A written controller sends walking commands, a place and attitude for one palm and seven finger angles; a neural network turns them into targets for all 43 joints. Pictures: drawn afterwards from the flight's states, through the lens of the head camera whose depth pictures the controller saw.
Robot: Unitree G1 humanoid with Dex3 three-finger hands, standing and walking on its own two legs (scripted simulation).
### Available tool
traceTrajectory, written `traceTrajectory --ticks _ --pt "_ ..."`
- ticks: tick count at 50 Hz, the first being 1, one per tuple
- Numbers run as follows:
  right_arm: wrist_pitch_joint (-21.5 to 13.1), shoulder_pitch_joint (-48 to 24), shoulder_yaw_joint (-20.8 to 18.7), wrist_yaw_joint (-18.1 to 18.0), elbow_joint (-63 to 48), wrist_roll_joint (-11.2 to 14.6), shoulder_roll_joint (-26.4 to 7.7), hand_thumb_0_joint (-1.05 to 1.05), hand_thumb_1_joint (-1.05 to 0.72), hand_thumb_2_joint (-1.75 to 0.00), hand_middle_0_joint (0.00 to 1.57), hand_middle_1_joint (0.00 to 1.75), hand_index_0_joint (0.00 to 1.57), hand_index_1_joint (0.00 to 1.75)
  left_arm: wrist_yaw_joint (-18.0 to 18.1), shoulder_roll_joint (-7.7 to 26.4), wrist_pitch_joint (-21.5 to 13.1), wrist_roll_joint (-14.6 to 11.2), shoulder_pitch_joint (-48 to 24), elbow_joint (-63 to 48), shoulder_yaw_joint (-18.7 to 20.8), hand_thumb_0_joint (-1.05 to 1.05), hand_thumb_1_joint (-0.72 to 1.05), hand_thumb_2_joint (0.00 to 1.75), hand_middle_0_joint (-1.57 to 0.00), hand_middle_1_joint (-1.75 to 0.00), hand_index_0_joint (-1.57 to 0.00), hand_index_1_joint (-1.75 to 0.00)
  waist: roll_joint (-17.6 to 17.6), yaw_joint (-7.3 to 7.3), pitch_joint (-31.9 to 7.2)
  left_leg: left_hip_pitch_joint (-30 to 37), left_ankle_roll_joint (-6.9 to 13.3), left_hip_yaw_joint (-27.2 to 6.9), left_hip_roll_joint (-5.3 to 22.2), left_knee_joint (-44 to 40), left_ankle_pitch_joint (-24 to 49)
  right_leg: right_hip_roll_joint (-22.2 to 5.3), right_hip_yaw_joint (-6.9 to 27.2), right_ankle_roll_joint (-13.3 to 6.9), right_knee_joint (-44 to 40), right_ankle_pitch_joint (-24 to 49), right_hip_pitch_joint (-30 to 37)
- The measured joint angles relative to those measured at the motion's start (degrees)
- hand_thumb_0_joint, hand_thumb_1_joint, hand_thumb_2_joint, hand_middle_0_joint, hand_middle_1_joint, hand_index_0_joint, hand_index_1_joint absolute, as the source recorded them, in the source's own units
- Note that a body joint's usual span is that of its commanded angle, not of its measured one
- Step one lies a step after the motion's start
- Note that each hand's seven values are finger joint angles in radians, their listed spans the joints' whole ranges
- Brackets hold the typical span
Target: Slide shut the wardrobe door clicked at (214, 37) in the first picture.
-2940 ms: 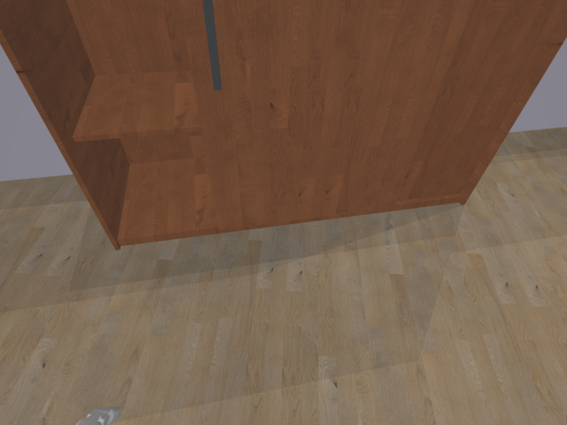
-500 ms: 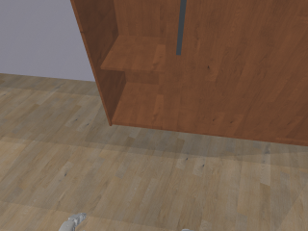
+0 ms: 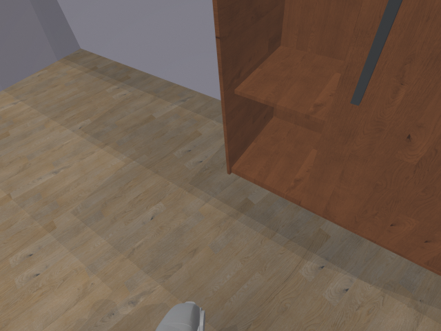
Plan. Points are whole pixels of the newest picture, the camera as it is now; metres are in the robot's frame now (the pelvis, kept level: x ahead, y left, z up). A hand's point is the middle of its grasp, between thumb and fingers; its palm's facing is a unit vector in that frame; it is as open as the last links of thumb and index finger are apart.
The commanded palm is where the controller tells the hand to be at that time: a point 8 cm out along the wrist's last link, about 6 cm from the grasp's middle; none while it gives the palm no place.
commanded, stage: walk to a spot facing it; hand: right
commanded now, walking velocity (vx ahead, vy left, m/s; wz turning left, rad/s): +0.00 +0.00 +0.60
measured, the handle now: (379, 43) +0.74 -0.32 +0.14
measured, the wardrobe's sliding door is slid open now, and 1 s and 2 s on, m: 0.43 0.43 0.43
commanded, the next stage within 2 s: none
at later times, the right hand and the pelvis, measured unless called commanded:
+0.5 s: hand (314, 321) +0.18 -0.16 -0.17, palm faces -0.25 +0.93 -0.26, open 7.4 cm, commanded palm none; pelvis +0.06 +0.02 -0.01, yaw +18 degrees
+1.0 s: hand (315, 281) +0.26 -0.17 -0.17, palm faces -0.54 +0.82 -0.21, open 7.4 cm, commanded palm none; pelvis +0.08 -0.04 +0.00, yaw +37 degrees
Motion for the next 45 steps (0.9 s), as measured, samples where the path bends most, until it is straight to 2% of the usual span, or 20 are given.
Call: traceTrajectory --ticks 8,11,13,14,15,17,19,22,25,29,32,34,36,38,40,42,45 --pt "0.21 -3.23 1.45 0.04 -0.11 0.19 3.46 0.01 -0.91 -0.90 0.20 0.29 0.19 0.30 -0.65 -1.68 0.90 0.48 0.76 1.08 0.21 0.00 0.91 0.90 -0.20 -0.30 -0.20 -0.30 -1.58 1.95 2.27 6.03 2.10 3.94 0.09 -12.39 -6.92 -1.89 -5.82 1.10 4.01 -4.93 1.31" --pt "-0.71 -4.04 1.73 -0.18 -0.99 0.21 4.17 0.01 -0.91 -0.90 0.20 0.29 0.20 0.30 -1.22 -1.63 1.31 0.34 0.77 1.03 0.55 0.00 0.90 0.90 -0.20 -0.30 -0.20 -0.30 -2.97 2.17 2.55 8.91 3.50 5.17 -1.11 -17.45 -8.59 -3.87 -7.50 2.21 7.25 -7.34 1.01" --pt "-1.99 -3.89 1.87 -0.32 -1.83 0.22 4.03 0.01 -0.91 -0.90 0.20 0.29 0.20 0.30 -1.79 -1.60 1.72 0.00 1.17 0.83 0.74 0.00 0.90 0.90 -0.20 -0.30 -0.20 -0.30 -3.49 1.76 2.08 12.50 4.74 5.78 -2.03 -23.52 -5.42 -6.01 -7.81 3.32 13.13 -8.81 -0.67" --pt "-2.99 -3.55 1.90 -0.49 -2.27 0.17 3.62 0.01 -0.91 -0.90 0.20 0.29 0.20 0.30 -2.14 -1.67 2.17 -0.32 1.33 0.58 0.78 0.00 0.90 0.90 -0.20 -0.30 -0.20 -0.30 -3.14 1.21 1.62 13.80 5.92 5.26 -2.23 -25.57 -3.00 -7.19 -6.54 4.40 19.15 -8.57 -3.08" --pt "-3.88 -3.22 1.86 -0.86 -2.45 0.41 3.41 0.00 -0.91 -0.90 0.20 0.29 0.20 0.30 -2.33 -1.42 2.92 -0.52 0.51 0.39 0.85 0.00 0.90 0.90 -0.20 -0.30 -0.20 -0.30 -3.21 0.51 1.67 13.59 6.42 4.71 -2.72 -24.44 -4.38 -7.60 -2.52 6.08 26.89 -10.09 -6.46" --pt "-4.43 -1.89 1.88 -1.65 -2.31 0.98 3.01 0.00 -0.91 -0.90 0.20 0.29 0.20 0.30 -2.12 -0.54 4.39 -0.62 -2.20 -0.58 1.21 0.01 0.90 0.90 -0.20 -0.30 -0.20 -0.30 -3.37 -0.26 1.92 14.60 6.67 3.40 -3.60 -23.93 -7.03 -6.13 6.83 7.86 39.16 -11.71 -12.56" --pt "-3.93 0.16 1.71 -2.18 -1.68 1.07 2.55 0.00 -0.91 -0.90 0.21 0.29 0.20 0.30 -1.96 0.42 5.05 -0.40 -5.44 -2.35 1.70 0.01 0.90 0.90 -0.20 -0.30 -0.20 -0.30 -3.47 -0.78 1.28 16.04 6.35 1.62 -4.44 -26.28 -6.68 -5.27 12.89 8.75 43.40 -9.46 -16.88" --pt "-3.15 2.69 1.54 -2.35 -0.29 0.85 1.80 0.00 -0.91 -0.90 0.21 0.29 0.20 0.30 -1.80 1.65 4.59 -0.08 -10.63 -5.72 2.12 0.01 0.91 0.90 -0.20 -0.30 -0.20 -0.30 -3.45 -0.88 0.27 17.07 5.72 -1.06 -4.96 -30.05 -4.26 -5.04 18.11 9.80 40.65 -5.60 -21.10" --pt "-2.87 4.05 1.35 -2.00 0.32 0.54 1.15 0.00 -0.91 -0.90 0.21 0.29 0.20 0.30 -1.70 2.64 3.60 -0.13 -14.91 -8.61 2.19 0.00 0.91 0.90 -0.20 -0.30 -0.20 -0.30 -3.05 -1.61 0.03 16.91 5.19 -3.61 -4.86 -31.81 -2.92 -4.67 20.18 10.42 33.77 -3.25 -22.48" --pt "-2.58 4.92 0.91 -1.45 -0.29 0.34 0.47 0.01 -0.90 -0.90 0.21 0.29 0.20 0.30 -1.54 3.82 2.86 -0.40 -18.53 -10.73 2.00 0.00 0.91 0.90 -0.20 -0.30 -0.20 -0.30 -2.32 -3.72 0.32 15.78 3.77 -6.90 -4.86 -31.54 -2.60 -2.75 20.49 10.46 22.94 -2.65 -20.19" --pt "-2.10 5.44 0.49 -1.32 -0.84 0.47 -0.19 0.01 -0.90 -0.90 0.21 0.29 0.20 0.30 -1.32 4.18 2.36 -0.67 -19.27 -11.51 1.63 0.00 0.91 0.90 -0.20 -0.30 -0.20 -0.30 -1.59 -4.82 0.13 14.53 2.26 -8.96 -5.19 -29.63 -3.44 -0.58 19.45 10.04 12.73 0.23 -15.63" --pt "-1.43 5.37 -0.01 -1.35 -0.89 0.96 -1.36 0.01 -0.90 -0.90 0.21 0.29 0.20 0.30 -1.25 3.38 1.70 -0.54 -19.02 -11.45 1.12 0.00 0.91 0.90 -0.20 -0.30 -0.20 -0.30 0.37 -5.24 0.37 12.99 1.68 -10.54 -5.16 -25.20 -6.87 0.30 17.71 6.92 9.37 5.15 -13.68" --pt "-0.90 5.28 -0.45 -1.29 -0.70 0.83 -2.25 0.01 -0.91 -0.90 0.21 0.29 0.20 0.30 -1.60 2.65 1.65 -0.14 -17.84 -11.54 0.15 0.00 0.91 0.90 -0.20 -0.30 -0.20 -0.30 1.11 -5.44 0.26 9.53 1.14 -8.87 -5.78 -14.09 -13.91 -0.67 16.22 5.13 9.87 3.97 -12.94" --pt "-0.67 5.25 -0.86 -0.82 -0.53 0.50 -2.99 0.01 -0.91 -0.90 0.20 0.29 0.20 0.30 -1.57 1.82 1.90 0.16 -16.34 -11.32 -0.38 0.00 0.91 0.90 -0.20 -0.30 -0.20 -0.30 1.37 -5.05 0.01 6.51 0.42 -6.46 -5.47 -3.63 -14.30 -1.72 15.11 4.69 8.06 3.79 -11.35" --pt "-0.63 5.06 -1.09 -0.20 -0.66 0.38 -3.48 0.01 -0.91 -0.90 0.20 0.29 0.20 0.30 -1.43 1.32 2.05 0.26 -14.83 -10.94 -0.68 0.00 0.90 0.90 -0.20 -0.30 -0.20 -0.30 1.42 -4.62 -0.12 4.52 -0.20 -4.74 -4.33 3.23 -11.96 -2.40 14.08 4.79 5.63 4.87 -9.95" --pt "-0.51 4.94 -1.12 0.19 -0.90 0.48 -3.54 0.01 -0.91 -0.90 0.20 0.29 0.20 0.30 -1.35 1.11 2.12 0.22 -13.47 -10.37 -0.73 0.00 0.90 0.90 -0.20 -0.30 -0.20 -0.30 1.19 -4.31 -0.21 3.67 -0.78 -3.98 -3.14 6.41 -9.69 -2.92 12.77 4.67 3.66 5.82 -8.86" --pt "-0.10 4.72 -0.97 0.53 -0.90 0.56 -3.04 0.01 -0.91 -0.90 0.20 0.29 0.20 0.30 -1.33 1.15 2.15 0.11 -11.51 -9.45 -0.34 0.00 0.90 0.90 -0.20 -0.30 -0.20 -0.30 0.37 -3.57 -0.41 4.26 -1.38 -3.11 -1.35 5.24 -8.33 -3.58 10.64 4.50 1.91 6.47 -7.84"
